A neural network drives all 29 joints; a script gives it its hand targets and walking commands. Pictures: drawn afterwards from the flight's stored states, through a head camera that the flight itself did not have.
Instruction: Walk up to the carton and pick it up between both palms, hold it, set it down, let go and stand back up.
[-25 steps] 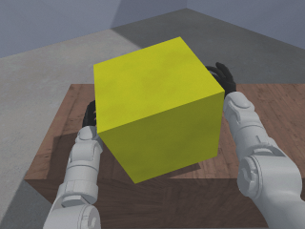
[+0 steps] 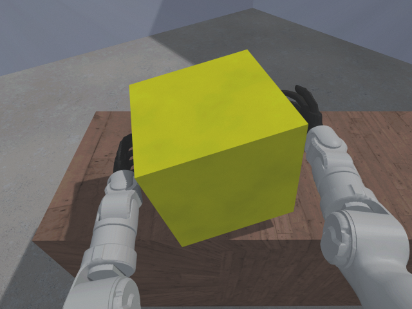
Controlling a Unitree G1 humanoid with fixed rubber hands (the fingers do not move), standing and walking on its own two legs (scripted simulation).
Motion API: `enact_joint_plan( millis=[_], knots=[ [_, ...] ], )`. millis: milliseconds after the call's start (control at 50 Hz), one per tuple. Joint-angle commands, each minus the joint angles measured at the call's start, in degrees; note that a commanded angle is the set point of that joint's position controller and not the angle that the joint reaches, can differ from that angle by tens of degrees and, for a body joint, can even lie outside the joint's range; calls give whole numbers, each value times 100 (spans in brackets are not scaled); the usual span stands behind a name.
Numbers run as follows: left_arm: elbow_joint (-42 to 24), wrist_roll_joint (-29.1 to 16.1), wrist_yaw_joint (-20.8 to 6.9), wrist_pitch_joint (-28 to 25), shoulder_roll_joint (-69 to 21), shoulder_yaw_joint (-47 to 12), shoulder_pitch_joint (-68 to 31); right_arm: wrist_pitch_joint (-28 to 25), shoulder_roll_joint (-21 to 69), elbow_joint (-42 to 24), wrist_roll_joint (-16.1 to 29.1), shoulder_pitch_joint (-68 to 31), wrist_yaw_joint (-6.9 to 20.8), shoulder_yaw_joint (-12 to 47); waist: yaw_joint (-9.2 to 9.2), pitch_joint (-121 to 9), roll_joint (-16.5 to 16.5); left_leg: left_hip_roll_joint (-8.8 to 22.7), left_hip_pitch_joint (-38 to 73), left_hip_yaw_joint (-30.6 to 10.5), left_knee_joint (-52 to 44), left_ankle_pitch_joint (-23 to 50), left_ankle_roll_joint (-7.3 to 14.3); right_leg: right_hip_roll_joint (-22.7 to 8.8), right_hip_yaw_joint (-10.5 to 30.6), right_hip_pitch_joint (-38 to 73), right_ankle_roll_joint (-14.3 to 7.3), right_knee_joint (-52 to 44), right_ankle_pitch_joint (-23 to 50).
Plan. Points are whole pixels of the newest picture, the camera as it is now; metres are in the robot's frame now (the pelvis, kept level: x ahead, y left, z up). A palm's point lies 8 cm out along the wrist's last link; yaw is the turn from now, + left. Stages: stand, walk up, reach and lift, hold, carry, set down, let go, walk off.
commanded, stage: set down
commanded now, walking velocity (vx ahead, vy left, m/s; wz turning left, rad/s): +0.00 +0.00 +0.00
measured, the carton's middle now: (214, 150) +0.48 -0.02 +0.05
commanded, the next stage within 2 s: none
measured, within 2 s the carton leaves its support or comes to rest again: rests again in 1.34 s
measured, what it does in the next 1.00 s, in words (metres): stands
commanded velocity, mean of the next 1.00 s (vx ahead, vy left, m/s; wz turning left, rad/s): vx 0.00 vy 0.00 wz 0.00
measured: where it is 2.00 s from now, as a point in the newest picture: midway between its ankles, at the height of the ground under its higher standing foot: outside the picture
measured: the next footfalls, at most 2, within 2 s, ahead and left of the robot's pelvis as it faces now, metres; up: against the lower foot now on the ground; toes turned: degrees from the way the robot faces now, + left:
none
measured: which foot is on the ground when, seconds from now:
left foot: down 0.00-1.00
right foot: down 0.00-1.00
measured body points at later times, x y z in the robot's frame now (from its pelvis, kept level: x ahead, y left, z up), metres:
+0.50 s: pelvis +0.00 +0.00 +0.00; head +0.02 -0.01 +0.45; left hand +0.40 +0.17 +0.09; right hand +0.46 -0.20 +0.16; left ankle +0.02 +0.17 -0.75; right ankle -0.02 -0.12 -0.75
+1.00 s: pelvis +0.00 +0.00 +0.00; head +0.02 -0.01 +0.45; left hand +0.40 +0.16 +0.09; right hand +0.46 -0.21 +0.15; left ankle +0.02 +0.17 -0.75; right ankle -0.02 -0.12 -0.75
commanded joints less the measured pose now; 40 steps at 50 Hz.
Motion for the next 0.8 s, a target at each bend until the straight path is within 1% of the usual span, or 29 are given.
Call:
enact_joint_plan(
  millis=[0, 180, 300, 400, 520, 540, 560, 600, 640, 780],
  knots=[
    [-725, 505, -757, -581, -2236, -840, -3236, -76, 2377, -151, -968, -1899, 967, 575, 731, -2468, -529, -201, 1259, 973, 384, 1277, 301, 330, -706, -291, 249, -161, 1707],
    [-646, 578, -825, -584, -2197, -737, -3020, -46, 2404, -184, -1017, -1745, 1021, 574, 734, -2278, -590, -219, 1159, 983, 365, 1183, 342, 322, -690, -274, 280, -150, 1696],
    [-623, 602, -863, -587, -2224, -717, -2886, -23, 2413, -217, -1063, -1625, 1046, 541, 696, -2203, -592, -217, 1133, 966, 364, 1156, 352, 325, -677, -306, 277, -146, 1641],
    [-574, 638, -894, -591, -2169, -636, -2765, 1, 2390, -227, -1081, -1556, 1065, 548, 716, -2093, -638, -232, 1059, 974, 346, 1091, 381, 308, -665, -278, 292, -140, 1636],
    [-563, 669, -913, -595, -2190, -622, -2651, 21, 2371, -234, -1079, -1461, 1084, 547, 688, -1995, -639, -237, 1000, 949, 344, 1033, 386, 319, -653, -298, 269, -143, 1555],
    [-578, 668, -914, -605, -2166, -618, -2631, 17, 2383, -264, -1073, -1443, 1086, 565, 717, -1980, -636, -238, 988, 947, 343, 1026, 386, 312, -647, -291, 271, -137, 1547],
    [-552, 674, -922, -593, -2171, -603, -2592, 28, 2360, -268, -1086, -1422, 1089, 552, 686, -1956, -665, -238, 986, 944, 344, 1008, 392, 325, -653, -309, 270, -139, 1525],
    [-551, 686, -928, -591, -2144, -581, -2565, 25, 2344, -293, -1077, -1426, 1092, 551, 706, -1937, -672, -249, 965, 949, 342, 987, 403, 324, -647, -300, 270, -138, 1511],
    [-562, 683, -929, -599, -2164, -594, -2531, 27, 2341, -292, -1085, -1367, 1098, 549, 680, -1914, -658, -245, 938, 936, 345, 976, 400, 317, -646, -307, 258, -134, 1506],
    [-536, 732, -948, -601, -2142, -532, -2387, 54, 2308, -291, -1066, -1258, 1117, 580, 694, -1784, -685, -260, 867, 917, 349, 932, 424, 321, -624, -315, 241, -125, 1446]
  ],
)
